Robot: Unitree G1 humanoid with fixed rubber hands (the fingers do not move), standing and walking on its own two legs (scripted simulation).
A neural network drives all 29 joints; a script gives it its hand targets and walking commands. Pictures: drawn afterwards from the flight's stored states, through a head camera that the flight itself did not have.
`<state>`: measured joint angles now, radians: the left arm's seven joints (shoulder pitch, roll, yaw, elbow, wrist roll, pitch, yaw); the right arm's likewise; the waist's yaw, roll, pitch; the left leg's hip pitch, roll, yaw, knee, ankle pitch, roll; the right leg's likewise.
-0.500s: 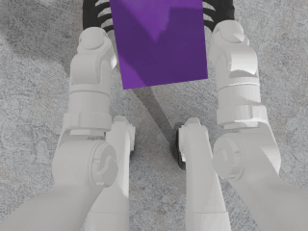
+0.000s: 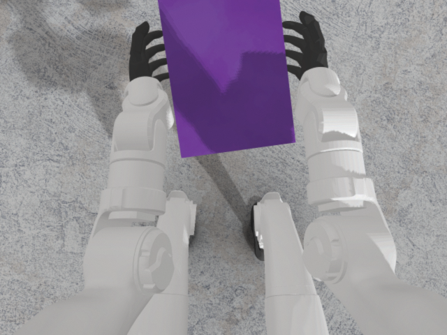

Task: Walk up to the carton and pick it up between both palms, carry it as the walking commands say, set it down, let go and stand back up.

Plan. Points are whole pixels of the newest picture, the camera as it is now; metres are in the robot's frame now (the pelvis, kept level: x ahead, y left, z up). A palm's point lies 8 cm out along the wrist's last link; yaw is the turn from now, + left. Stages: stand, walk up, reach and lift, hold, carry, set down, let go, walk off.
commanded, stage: reach and lift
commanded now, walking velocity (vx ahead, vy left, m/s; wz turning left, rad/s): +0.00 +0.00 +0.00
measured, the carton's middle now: (227, 80) +0.51 +0.01 -0.11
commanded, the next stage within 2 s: none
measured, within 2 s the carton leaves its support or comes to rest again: neither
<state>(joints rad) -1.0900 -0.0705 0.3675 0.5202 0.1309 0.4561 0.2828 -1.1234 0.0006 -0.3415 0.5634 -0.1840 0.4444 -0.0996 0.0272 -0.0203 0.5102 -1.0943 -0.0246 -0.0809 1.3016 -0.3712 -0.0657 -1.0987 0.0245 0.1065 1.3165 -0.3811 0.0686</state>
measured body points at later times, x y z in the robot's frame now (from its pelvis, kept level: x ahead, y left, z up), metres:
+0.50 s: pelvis +0.07 +0.00 +0.08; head +0.19 +0.00 +0.51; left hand +0.47 +0.14 +0.06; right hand +0.49 -0.11 +0.07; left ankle +0.15 +0.15 -0.60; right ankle +0.15 -0.15 -0.60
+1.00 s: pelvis +0.12 +0.00 +0.14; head +0.18 +0.01 +0.58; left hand +0.47 +0.14 +0.13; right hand +0.47 -0.11 +0.13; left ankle +0.15 +0.15 -0.60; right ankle +0.15 -0.15 -0.60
